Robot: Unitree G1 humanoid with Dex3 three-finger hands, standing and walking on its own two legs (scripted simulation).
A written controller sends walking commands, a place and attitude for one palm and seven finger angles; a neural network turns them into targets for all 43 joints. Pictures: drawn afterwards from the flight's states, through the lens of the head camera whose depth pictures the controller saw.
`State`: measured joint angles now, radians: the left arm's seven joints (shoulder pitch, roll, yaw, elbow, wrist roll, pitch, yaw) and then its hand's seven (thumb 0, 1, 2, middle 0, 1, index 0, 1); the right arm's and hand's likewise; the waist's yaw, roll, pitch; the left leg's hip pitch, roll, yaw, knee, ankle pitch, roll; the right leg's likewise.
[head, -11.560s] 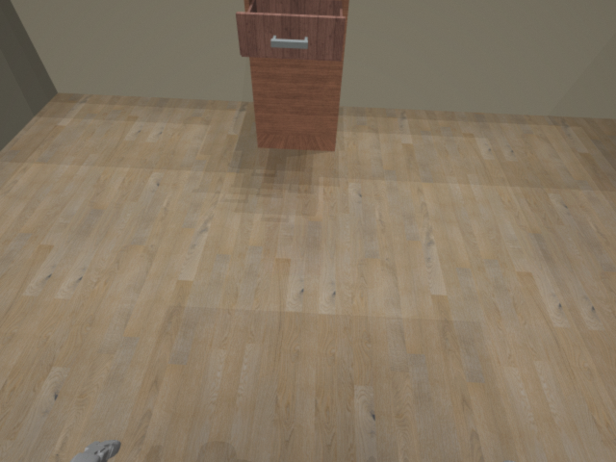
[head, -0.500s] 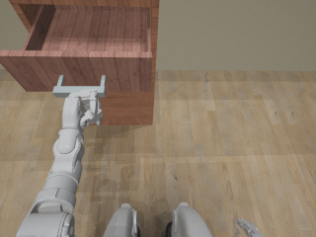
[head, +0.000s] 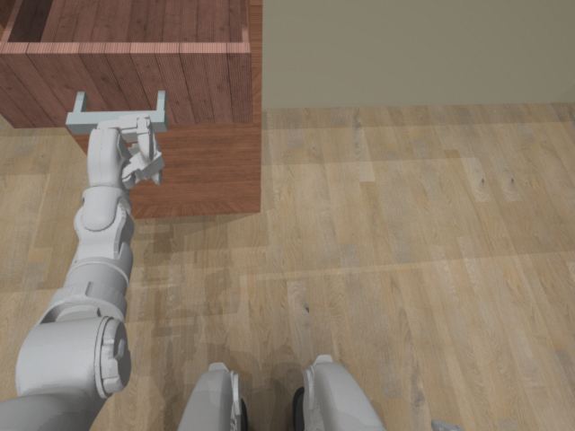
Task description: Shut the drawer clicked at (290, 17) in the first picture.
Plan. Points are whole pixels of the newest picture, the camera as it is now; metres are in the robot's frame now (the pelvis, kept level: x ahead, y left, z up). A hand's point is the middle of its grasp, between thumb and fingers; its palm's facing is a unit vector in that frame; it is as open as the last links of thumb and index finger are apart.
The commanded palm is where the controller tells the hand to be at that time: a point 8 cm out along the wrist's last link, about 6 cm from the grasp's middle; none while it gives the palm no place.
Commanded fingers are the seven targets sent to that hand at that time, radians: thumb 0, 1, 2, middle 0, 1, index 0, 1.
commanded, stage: push the drawer shut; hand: left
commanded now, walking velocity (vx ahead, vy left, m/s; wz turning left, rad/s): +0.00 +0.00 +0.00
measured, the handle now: (120, 110) +0.56 +0.21 +0.04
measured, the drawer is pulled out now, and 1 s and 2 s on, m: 0.14 0.03 0.00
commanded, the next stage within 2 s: pull the fist back off the drawer in 1.50 s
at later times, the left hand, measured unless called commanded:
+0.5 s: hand (160, 123) +0.54 +0.16 +0.04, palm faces +0.03 -1.00 -0.03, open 3.1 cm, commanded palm +0.53 +0.20 +0.04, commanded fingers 0.00 0.90 0.90 -1.40 -1.60 -1.40 -1.60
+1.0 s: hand (160, 93) +0.59 +0.16 +0.04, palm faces +0.03 -1.00 -0.03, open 3.3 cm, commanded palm +0.58 +0.18 +0.04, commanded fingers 0.00 0.90 0.90 -1.40 -1.60 -1.40 -1.60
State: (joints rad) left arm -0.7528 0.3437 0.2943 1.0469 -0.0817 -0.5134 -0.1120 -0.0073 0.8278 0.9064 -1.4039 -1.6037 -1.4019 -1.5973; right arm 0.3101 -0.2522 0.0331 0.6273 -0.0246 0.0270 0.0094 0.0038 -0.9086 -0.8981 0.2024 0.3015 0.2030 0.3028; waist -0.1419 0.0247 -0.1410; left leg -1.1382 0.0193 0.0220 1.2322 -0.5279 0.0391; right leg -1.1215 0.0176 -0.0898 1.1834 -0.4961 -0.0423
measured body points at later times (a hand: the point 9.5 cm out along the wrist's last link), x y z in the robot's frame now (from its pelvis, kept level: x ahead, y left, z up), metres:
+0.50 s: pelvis +0.00 +0.00 -0.01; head +0.17 +0.02 +0.41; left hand +0.53 +0.21 +0.04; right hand +0.00 -0.26 -0.12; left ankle +0.02 +0.10 -0.63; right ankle +0.03 -0.10 -0.63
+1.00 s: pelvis +0.00 +0.01 -0.02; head +0.20 +0.04 +0.39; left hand +0.58 +0.21 +0.04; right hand -0.04 -0.24 -0.11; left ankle +0.02 +0.10 -0.63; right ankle +0.03 -0.10 -0.63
